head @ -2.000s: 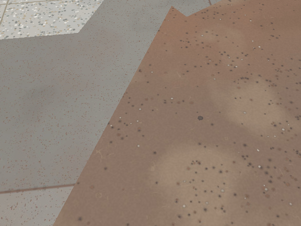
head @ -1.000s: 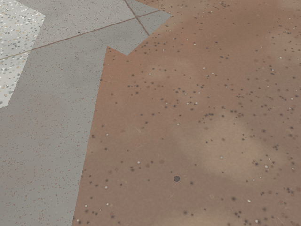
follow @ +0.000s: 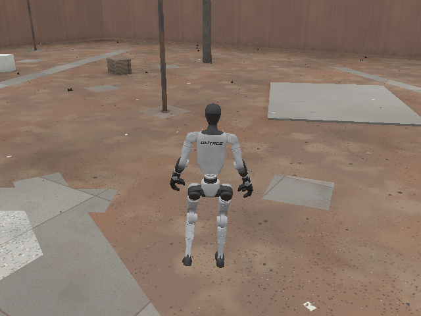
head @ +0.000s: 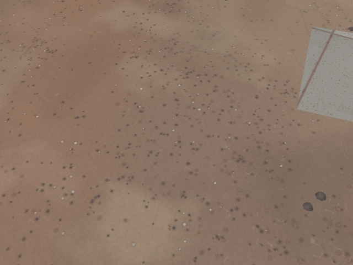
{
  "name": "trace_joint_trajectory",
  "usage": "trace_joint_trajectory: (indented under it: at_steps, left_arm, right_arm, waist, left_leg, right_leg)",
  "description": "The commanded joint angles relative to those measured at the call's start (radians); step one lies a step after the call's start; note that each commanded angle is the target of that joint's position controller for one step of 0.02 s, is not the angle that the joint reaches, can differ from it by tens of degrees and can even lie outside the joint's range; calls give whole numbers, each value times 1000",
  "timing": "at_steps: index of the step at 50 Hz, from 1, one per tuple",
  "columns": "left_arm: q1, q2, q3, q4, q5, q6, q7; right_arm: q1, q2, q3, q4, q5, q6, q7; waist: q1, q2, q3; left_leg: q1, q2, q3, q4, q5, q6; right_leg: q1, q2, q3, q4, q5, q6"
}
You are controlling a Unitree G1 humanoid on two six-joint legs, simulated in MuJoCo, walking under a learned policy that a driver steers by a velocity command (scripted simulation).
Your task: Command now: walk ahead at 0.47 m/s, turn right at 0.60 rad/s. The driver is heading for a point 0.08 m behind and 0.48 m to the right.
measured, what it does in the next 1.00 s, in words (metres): walks ahead, turning right: left foot, then right foot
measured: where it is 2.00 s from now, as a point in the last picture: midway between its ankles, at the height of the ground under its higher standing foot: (275, 225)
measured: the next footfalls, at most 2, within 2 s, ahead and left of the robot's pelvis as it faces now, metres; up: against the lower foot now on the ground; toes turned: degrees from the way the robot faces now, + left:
left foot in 0.32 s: +0.37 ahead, +0.08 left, +0.00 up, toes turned -16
right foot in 0.80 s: +0.21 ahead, -0.13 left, +0.00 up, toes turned -32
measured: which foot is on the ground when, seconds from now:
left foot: up 0.00-0.30, down 0.32-0.80, up 0.82-1.00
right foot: down 0.00-0.32, up 0.34-0.78, down 0.80-1.00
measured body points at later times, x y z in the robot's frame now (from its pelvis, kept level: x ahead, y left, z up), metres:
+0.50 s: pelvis +0.21 +0.02 +0.00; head +0.26 +0.01 +0.45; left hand +0.41 +0.27 -0.11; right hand +0.32 -0.28 -0.08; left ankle +0.33 +0.09 -0.73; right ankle +0.12 -0.09 -0.65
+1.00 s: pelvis +0.28 -0.07 +0.02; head +0.27 -0.12 +0.47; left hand +0.47 +0.15 -0.08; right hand +0.28 -0.41 -0.09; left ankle +0.46 +0.02 -0.66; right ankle +0.18 -0.11 -0.73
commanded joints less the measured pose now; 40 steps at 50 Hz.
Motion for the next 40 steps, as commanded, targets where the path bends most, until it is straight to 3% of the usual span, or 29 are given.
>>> trace_joint_trajectory:
  at_steps: [1, 3, 5, 8, 11, 14, 15, 16, 17, 18, 19, 20, 21, 23, 25, 29, 33, 37, 38, 39, 40]
  left_arm:
    - [-4, 138, 38, -68, 14, -26, 14]
    - [-3, 151, 40, -54, 11, -30, 27]
    - [24, 168, 46, -29, 9, -23, 42]
    - [72, 178, 53, 2, -5, 0, 59]
    - [111, 181, 57, 30, -13, 20, 72]
    - [76, 165, 56, 22, -6, 32, 82]
    - [51, 153, 53, 11, -6, 34, 82]
    - [34, 127, 44, -6, -6, 34, 77]
    - [62, 67, 23, -31, 15, 33, 74]
    - [289, 56, 15, -10, -3, 34, 67]
    - [314, 179, 40, 30, -5, 46, 66]
    - [187, 224, 57, 19, -14, 65, 69]
    - [132, 215, 59, 10, -15, 84, 79]
    - [103, 172, 55, -11, -12, 109, 83]
    - [107, 118, 42, -18, -9, 109, 83]
    - [34, 103, 33, -51, 5, 100, 74]
    - [16, 108, 32, -59, 1, 93, 45]
    - [45, 116, 40, -29, -3, 81, 23]
    - [88, 109, 42, -2, -5, 78, 20]
    - [157, 114, 49, 38, -8, 76, 22]
    - [262, 143, 63, 80, -17, 73, 30]
  right_arm:
    - [-4, -114, -31, -85, -16, -13, 2]
    - [-23, -99, -30, -86, -31, 5, 1]
    - [-96, -73, -20, -112, -39, 10, -2]
    - [-208, -29, -2, -141, -30, 8, 9]
    - [-267, -53, -9, -160, -16, 9, 23]
    - [-219, -97, -27, -152, -22, 4, 25]
    - [-173, -106, -33, -141, -27, -1, 21]
    - [-117, -121, -37, -138, -41, -8, 13]
    - [-47, -169, -42, -144, -57, -7, 2]
    - [-31, -173, -41, -134, -61, 13, 6]
    - [-70, -117, -35, -154, -24, 32, 6]
    - [-108, -60, -19, -175, -20, 45, -2]
    - [-147, -45, -10, -173, -27, 61, -7]
    - [-194, -62, -10, -165, -36, 75, -15]
    - [-191, -68, -17, -152, -42, 75, -20]
    - [-172, -101, -33, -130, -28, 81, -27]
    - [-179, -153, -54, -117, -1, 85, -15]
    - [-169, -172, -63, -94, 24, 83, 0]
    - [-176, -165, -61, -88, 30, 86, 1]
    - [-171, -133, -54, -80, 26, 89, 1]
    - [-189, -68, -35, -86, 14, 88, 8]
  waist:
    - [0, -120, -106]
    - [-14, -94, -72]
    - [2, -85, -53]
    - [46, -112, -75]
    - [62, -123, -88]
    - [28, -150, -110]
    - [5, -152, -130]
    - [-27, -118, -188]
    - [-33, 38, -323]
    - [62, 284, -464]
    - [57, 166, -446]
    - [19, 88, -309]
    - [26, 33, -237]
    - [48, 78, -123]
    - [44, 112, -116]
    - [16, 85, -169]
    - [16, 116, -156]
    - [43, 93, -128]
    - [68, 81, -124]
    - [90, 55, -121]
    - [125, -66, -106]
  left_leg:
    - [-212, 39, -44, -53, 104, -8]
    - [-190, 11, -16, -132, 144, -42]
    - [-181, -26, 2, -271, 227, -64]
    - [-81, -98, 15, -508, 395, -61]
    - [-44, -133, -20, -624, 434, -45]
    - [-9, -125, -64, -684, 349, -8]
    - [50, -120, -51, -722, 367, 10]
    - [200, -77, -56, -784, 523, 46]
    - [473, 122, -220, -719, 901, 113]
    - [730, 377, -571, -711, 1024, 329]
    - [645, 370, -609, -753, 719, 323]
    - [534, 290, -446, -778, 564, 275]
    - [421, 233, -353, -813, 435, 241]
    - [212, 158, -213, -886, 322, 222]
    - [190, 132, -125, -916, 349, 234]
    - [275, 200, -89, -925, 395, 276]
    - [210, 202, -51, -1007, 5, 239]
    - [189, 217, -10, -994, -136, 191]
    - [156, 200, 23, -958, -180, 166]
    - [95, 159, 72, -877, -221, 130]
    - [-34, 84, 159, -643, -226, 70]
  right_leg:
    - [216, -245, 373, -317, 88, -211]
    - [145, -215, 280, -305, 345, -205]
    - [110, -179, 215, -266, 535, -177]
    - [85, -131, 189, -214, 519, -115]
    - [145, -156, 278, -165, 429, -91]
    - [238, -177, 379, -42, 430, -68]
    - [247, -155, 387, 22, 431, -50]
    - [219, -93, 362, 144, 399, -17]
    - [75, -4, 277, 404, 24, 32]
    - [-172, 113, 226, 662, -585, 88]
    - [-211, 11, 229, 777, -495, 121]
    - [-249, -18, 179, 813, -412, 147]
    - [-249, -46, 144, 797, -351, 161]
    - [-184, -77, 98, 736, -283, 168]
    - [-151, -79, 55, 643, -255, 166]
    - [-147, -132, 48, 497, -196, 156]
    - [-53, -138, -16, 341, -160, 108]
    - [81, -116, -81, 121, -142, 40]
    - [158, -97, -109, 29, -103, 18]
    - [259, -67, -118, -29, -118, -7]
    - [379, -125, 18, -132, -219, -61]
